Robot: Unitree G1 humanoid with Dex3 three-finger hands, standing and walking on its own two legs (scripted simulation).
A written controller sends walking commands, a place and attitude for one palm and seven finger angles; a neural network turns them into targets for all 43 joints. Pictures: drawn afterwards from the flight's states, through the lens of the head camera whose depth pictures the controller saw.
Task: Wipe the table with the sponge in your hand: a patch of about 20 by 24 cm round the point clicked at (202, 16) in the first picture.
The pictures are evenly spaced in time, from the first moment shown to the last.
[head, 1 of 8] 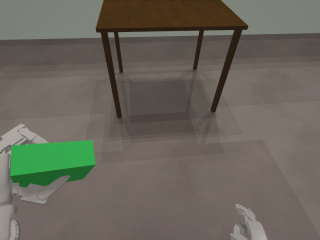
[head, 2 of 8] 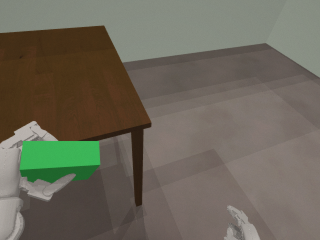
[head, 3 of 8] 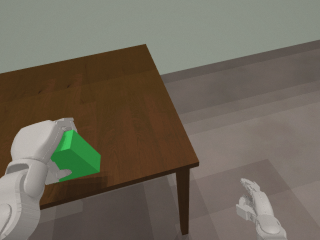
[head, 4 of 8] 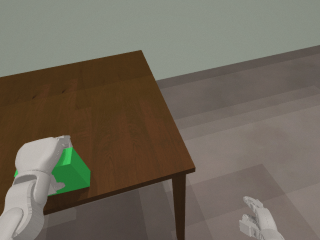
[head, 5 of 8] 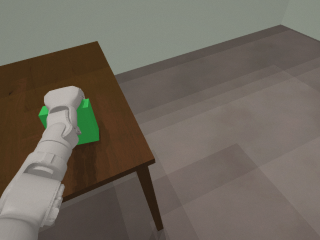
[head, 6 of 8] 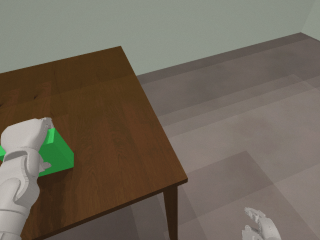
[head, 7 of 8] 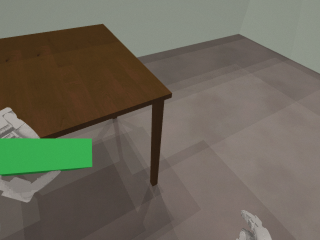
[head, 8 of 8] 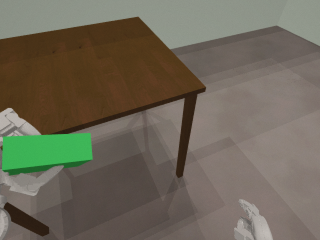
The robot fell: no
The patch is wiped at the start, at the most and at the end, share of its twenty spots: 0.00 1.00 1.00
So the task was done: yes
